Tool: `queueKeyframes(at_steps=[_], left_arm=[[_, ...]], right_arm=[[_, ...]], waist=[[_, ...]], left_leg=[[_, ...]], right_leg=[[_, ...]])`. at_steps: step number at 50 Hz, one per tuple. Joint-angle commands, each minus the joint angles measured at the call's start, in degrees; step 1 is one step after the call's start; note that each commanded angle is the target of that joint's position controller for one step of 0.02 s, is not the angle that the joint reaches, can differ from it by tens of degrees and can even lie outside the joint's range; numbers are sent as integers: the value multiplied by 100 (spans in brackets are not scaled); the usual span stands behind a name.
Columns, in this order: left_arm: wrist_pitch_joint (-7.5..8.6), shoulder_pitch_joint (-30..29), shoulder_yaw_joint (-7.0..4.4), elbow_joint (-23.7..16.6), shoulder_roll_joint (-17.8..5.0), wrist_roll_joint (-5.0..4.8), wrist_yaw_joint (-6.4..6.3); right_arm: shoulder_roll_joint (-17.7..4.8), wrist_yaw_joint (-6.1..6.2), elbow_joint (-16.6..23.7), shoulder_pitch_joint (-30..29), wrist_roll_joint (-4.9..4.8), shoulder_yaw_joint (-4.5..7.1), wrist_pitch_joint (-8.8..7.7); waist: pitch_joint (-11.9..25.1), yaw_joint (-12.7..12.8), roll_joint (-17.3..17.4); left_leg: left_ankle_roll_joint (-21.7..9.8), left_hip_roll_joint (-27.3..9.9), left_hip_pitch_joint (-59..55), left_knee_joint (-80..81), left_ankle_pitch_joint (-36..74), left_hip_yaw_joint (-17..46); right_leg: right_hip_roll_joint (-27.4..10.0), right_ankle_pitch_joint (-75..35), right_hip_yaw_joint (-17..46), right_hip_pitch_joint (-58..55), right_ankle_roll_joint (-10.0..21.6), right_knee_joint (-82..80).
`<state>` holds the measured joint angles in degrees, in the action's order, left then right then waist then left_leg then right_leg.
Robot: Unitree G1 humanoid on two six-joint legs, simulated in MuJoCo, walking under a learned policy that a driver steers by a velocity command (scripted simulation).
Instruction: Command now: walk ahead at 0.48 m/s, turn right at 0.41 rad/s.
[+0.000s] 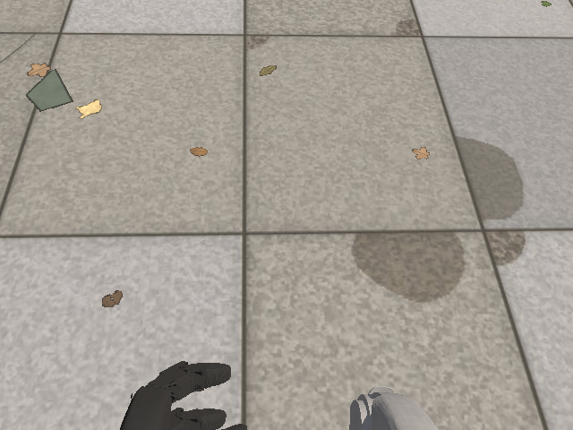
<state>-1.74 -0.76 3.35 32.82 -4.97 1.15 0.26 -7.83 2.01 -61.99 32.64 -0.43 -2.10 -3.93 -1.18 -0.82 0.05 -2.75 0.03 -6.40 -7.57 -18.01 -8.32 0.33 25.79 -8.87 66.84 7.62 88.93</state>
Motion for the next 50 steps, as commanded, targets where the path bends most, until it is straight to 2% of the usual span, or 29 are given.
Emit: queueKeyframes(at_steps=[1, 3, 4, 5, 6, 7, 8, 9, 11, 13, 14, 16, 18, 20, 21, 25, 26, 27, 28, 29, 30, 31, 32, 34, 36, 38, 43, 47, 50], left_arm=[[2, 638, -103, -97, -475, -68, 33], [117, 1841, -309, 299, -942, 27, 137], [192, 2080, -530, 486, -1452, 36, 171], [212, 2019, -870, 311, -2504, -261, 43], [361, 2115, -742, 536, -2027, -98, -68], [488, 2275, -603, 870, -1569, -63, -23], [584, 2014, -444, 1105, -1031, -68, 102], [635, 1656, -291, 1216, -578, -41, 179], [618, 1457, -264, 1367, -435, -104, 261], [670, 961, -306, 1148, -701, -208, 283], [743, 1263, -351, 1211, -861, -259, 258], [753, 1923, -438, 1287, -1118, -269, 115], [714, 2505, -554, 1339, -1416, -341, -53], [652, 2814, -580, 1359, -1468, -349, -147], [604, 2806, -587, 1341, -1457, -339, -169], [398, 2574, -724, 1199, -1654, -305, -242], [360, 2359, -741, 1090, -1643, -255, -230], [379, 1904, -737, 847, -1662, -171, -148], [457, 1888, -641, 624, -1337, 25, -82], [504, 3015, -494, 558, -939, -156, 2], [492, 3007, -586, 727, -1548, -283, -20], [464, 2306, -696, 600, -1874, -300, -8], [479, 1866, -710, 443, -1819, -256, -16], [498, 1694, -725, 267, -1622, -265, -14], [490, 1813, -628, 281, -1295, -281, -39], [494, 1603, -588, 199, -1212, -203, -43], [701, 383, -455, -94, -1081, -99, 8], [802, -335, -514, -296, -1276, -227, 127], [879, -166, -670, -310, -1559, -231, 163]], right_arm=[[-1599, 187, 465, 36, -90, 268, -49], [-1878, 81, 781, -273, -3, 466, 21], [-1499, -1, 1176, -210, 15, 427, -75], [-1037, -189, 1599, -1175, 305, 300, -359], [-1261, -417, 1732, -1270, 198, 516, -612], [-1199, -454, 1939, -1674, -10, 474, -617], [-727, -450, 2317, -2080, 41, 308, -582], [-545, -421, 2359, -1964, 67, 231, -455], [-221, -402, 2559, -1625, 27, 22, -281], [-542, -335, 2821, -1973, 74, 23, -217], [-598, -270, 2995, -2421, 246, 9, -238], [-542, -144, 3193, -2980, 333, 10, -258], [-486, -103, 3397, -3558, 173, 15, -252], [-631, -176, 3585, -4287, -67, 75, -246], [-785, -244, 3619, -4434, -120, 136, -255], [-1243, -376, 3353, -3870, -66, 416, -364], [-1386, -338, 3168, -3296, -51, 499, -409], [-1509, -275, 2975, -2321, 14, 563, -434], [-1827, -175, 2858, -1373, 118, 647, -406], [-1804, -177, 2796, -1444, 222, 649, -358], [-1307, -118, 2963, -1609, 156, 623, -298], [-1017, -53, 2979, -1895, 92, 554, -261], [-1074, -62, 2912, -2057, 86, 532, -245], [-1116, -117, 2733, -2092, 168, 549, -300], [-1039, -202, 2424, -1868, 106, 547, -365], [-1119, -253, 2201, -1790, 17, 563, -375], [-1483, -243, 2031, -1451, -55, 635, -247], [-1649, -229, 1845, -861, -126, 656, -127], [-1710, -182, 1782, -784, -127, 682, -6]], waist=[[964, 745, 826], [1865, 1248, 1414], [2083, 1157, 717], [2594, 1175, -1475], [2324, 987, -583], [1241, 788, 142], [282, 256, 791], [-42, -172, 741], [-255, -639, 354], [-301, -814, 418], [-220, -584, 290], [141, -173, -96], [313, 205, -381], [191, 467, -598], [178, 485, -687], [600, 229, -832], [909, -15, -860], [1569, -515, -797], [2383, -699, -10], [2975, -54, 1948], [2533, -240, 1342], [1550, -342, 611], [891, -211, 10], [365, 46, -25], [258, 154, 199], [41, 259, 280], [-56, -124, 193], [-11, -412, 387], [166, -168, 615]], left_leg=[[-464, -1522, 646, -1079, 10407, -65], [-431, -1618, 56, -3603, 10368, -92], [-297, -1104, 1808, -5516, 7250, 34], [-42, 767, 4343, -8510, 958, 1101], [-213, 499, 5332, -10040, 622, 2354], [-341, 351, 5784, -10429, 480, 2145], [-418, 179, 6108, -10697, 313, 1843], [-490, -30, 6192, -10914, 250, 1674], [-588, -254, 6278, -10718, 530, 1431], [-425, -420, 5309, -8010, 1034, 1000], [-275, -336, 4977, -7164, 1498, 651], [37, -166, 4461, -5908, 2152, 324], [246, 31, 4413, -4325, 2274, 444], [394, 217, 4708, -2959, 2018, 597], [399, 242, 4726, -2448, 2020, 698], [97, 434, 3516, -1542, 1824, 949], [-44, 336, 2780, -1350, 1886, 947], [-383, -179, 1144, -1567, 2054, 1334], [-715, -1253, -666, -2095, 2229, 2255], [-1761, -2538, -2457, -1704, 1186, 4964], [-1627, -2501, -1804, -1283, -406, 5300], [-1291, -2186, -765, -1067, -611, 4291], [-1104, -1919, 198, -838, 75, 3589], [-971, -1465, 1134, -500, 962, 2685], [-1092, -1231, 1447, -258, 1156, 2329], [-1191, -1121, 1704, -146, 1642, 2083], [-1019, -746, 1954, -178, 2388, 1545], [-963, -1033, 1362, -537, 2038, 1920], [-741, -1181, 1047, -1085, 2072, 2233]], right_leg=[[599, 293, -862, -3317, 217, -1615], [839, 514, 102, -4582, 636, -3092], [89, 1605, 2537, -5941, 1063, -4306], [-1622, 955, 7132, -7507, 2049, -7329], [-1833, 321, 7680, -7526, 1588, -7717], [-1715, -198, 6696, -6735, 1266, -7416], [-1355, -912, 5533, -5627, 1006, -7071], [-968, -1380, 4341, -4924, 807, -6861], [-281, -1881, 2668, -4231, 321, -6772], [241, -2269, 1731, -3219, 237, -7302], [389, -3029, 1634, -3117, 179, -7399], [365, -3508, 1767, -3543, 131, -7458], [192, -3657, 2051, -4632, 46, -7596], [-103, -3643, 2520, -5801, 35, -7628], [-263, -3590, 2715, -6265, 13, -7524], [-506, -5244, 3019, -7198, -75, -6354], [-419, -5737, 2929, -7172, -138, -5712], [-303, -5451, 2896, -6398, -161, -4700], [144, -2985, 2518, -5194, -186, -3320], [728, 855, 2171, -2922, -488, -1757], [161, 342, 2163, -2442, -522, -873], [-3, -305, 1948, -2332, -615, -705], [-166, -651, 1760, -2424, -673, -766], [-436, -1012, 1764, -2635, -689, -997], [-507, -923, 1662, -2682, -686, -1270], [-644, -990, 1485, -2486, -764, -1800], [-565, -2465, 1092, -3087, -914, -4386], [-249, -2690, 1094, -3460, -911, -5503], [-96, -2246, 1128, -4192, -694, -6149]])
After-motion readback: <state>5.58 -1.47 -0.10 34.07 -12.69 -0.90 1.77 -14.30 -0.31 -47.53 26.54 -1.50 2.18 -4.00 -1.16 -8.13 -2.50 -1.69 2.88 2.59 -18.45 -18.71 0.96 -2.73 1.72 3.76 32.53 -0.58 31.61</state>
